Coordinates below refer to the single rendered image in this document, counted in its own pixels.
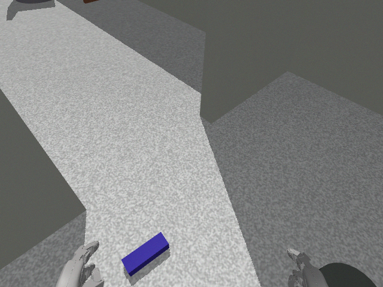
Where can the carton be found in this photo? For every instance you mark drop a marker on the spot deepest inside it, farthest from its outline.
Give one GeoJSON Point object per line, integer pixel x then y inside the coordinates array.
{"type": "Point", "coordinates": [143, 255]}

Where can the left robot hand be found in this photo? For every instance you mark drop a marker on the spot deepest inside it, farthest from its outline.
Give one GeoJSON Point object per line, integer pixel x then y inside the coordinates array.
{"type": "Point", "coordinates": [75, 273]}

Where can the right robot hand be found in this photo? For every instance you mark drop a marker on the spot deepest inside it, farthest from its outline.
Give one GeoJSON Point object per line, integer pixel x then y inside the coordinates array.
{"type": "Point", "coordinates": [308, 276]}

